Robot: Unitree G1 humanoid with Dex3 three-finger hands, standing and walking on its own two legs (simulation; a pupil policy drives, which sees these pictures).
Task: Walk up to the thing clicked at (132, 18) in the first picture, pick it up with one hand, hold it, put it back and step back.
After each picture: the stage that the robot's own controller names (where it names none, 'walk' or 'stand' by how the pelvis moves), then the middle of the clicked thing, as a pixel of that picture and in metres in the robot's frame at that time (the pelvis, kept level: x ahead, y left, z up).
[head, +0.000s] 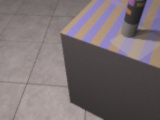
stand; (134, 10) +0.66 -0.18 +0.12
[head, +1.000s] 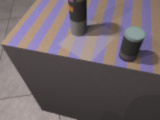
rise first; (77, 6) +0.60 +0.09 +0.14
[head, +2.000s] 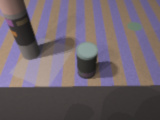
stand; (21, 28) +0.48 +0.24 +0.14
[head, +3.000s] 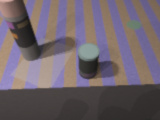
stand; (22, 30) +0.48 +0.24 +0.13
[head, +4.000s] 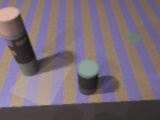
stand; (20, 46) +0.43 +0.24 +0.12
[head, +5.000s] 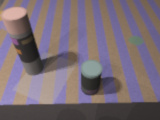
stand; (26, 45) +0.44 +0.23 +0.12
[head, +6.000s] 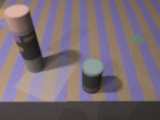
stand; (28, 43) +0.45 +0.22 +0.12
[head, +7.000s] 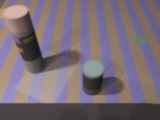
stand; (27, 44) +0.44 +0.22 +0.12
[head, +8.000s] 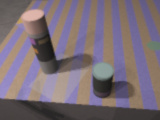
rise first; (42, 45) +0.45 +0.20 +0.12
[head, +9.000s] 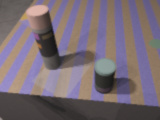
go down; (46, 41) +0.46 +0.20 +0.12
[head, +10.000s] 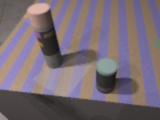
go down; (48, 39) +0.46 +0.20 +0.13
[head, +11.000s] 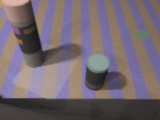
go down; (27, 35) +0.46 +0.19 +0.14
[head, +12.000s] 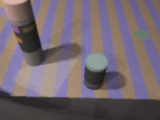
approach; (27, 34) +0.46 +0.19 +0.14
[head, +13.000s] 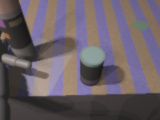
close in; (15, 29) +0.45 +0.21 +0.17
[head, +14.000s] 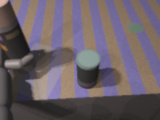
lift; (13, 40) +0.42 +0.21 +0.16
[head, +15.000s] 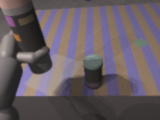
lift; (28, 31) +0.35 +0.16 +0.28
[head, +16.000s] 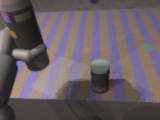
hold; (24, 28) +0.34 +0.17 +0.30
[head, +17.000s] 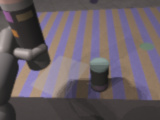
hold; (26, 27) +0.34 +0.17 +0.30
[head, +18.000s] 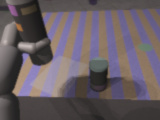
crouch; (30, 22) +0.36 +0.17 +0.31
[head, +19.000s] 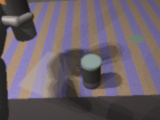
crouch; out of the picture +0.46 +0.20 +0.32
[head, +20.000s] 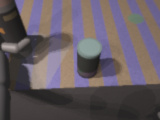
lower; (10, 23) +0.47 +0.21 +0.17
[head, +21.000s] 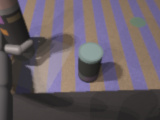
lower; (13, 25) +0.46 +0.21 +0.17
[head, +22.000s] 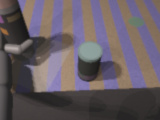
lower; (13, 25) +0.47 +0.21 +0.17
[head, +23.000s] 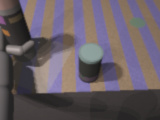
lower; (14, 26) +0.46 +0.21 +0.16
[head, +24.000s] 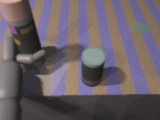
open; (26, 35) +0.43 +0.19 +0.16
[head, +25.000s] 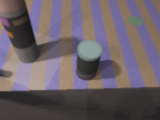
rise; (18, 27) +0.45 +0.18 +0.17
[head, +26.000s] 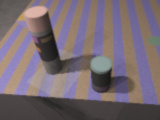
sink last; (46, 44) +0.43 +0.18 +0.15
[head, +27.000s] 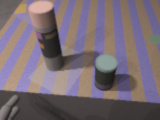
stand; (49, 40) +0.44 +0.17 +0.14
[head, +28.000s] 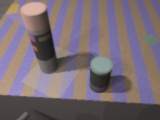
stand; (42, 43) +0.43 +0.18 +0.13
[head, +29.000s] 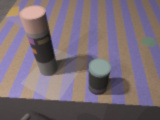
stand; (42, 45) +0.43 +0.18 +0.13
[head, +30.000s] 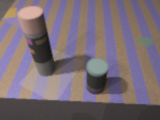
stand; (39, 46) +0.43 +0.18 +0.13
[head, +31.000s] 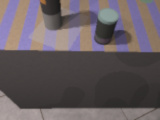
walk; out of the picture +0.57 +0.15 +0.14
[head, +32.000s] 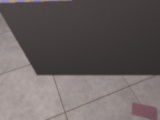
walk; out of the picture +0.93 +0.20 +0.14
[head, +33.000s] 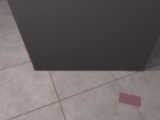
stand; out of the picture +1.16 +0.22 +0.14
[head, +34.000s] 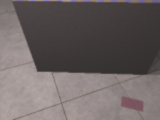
stand; out of the picture +1.13 +0.19 +0.12
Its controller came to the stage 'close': yes
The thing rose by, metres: 0.20
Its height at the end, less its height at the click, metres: +0.00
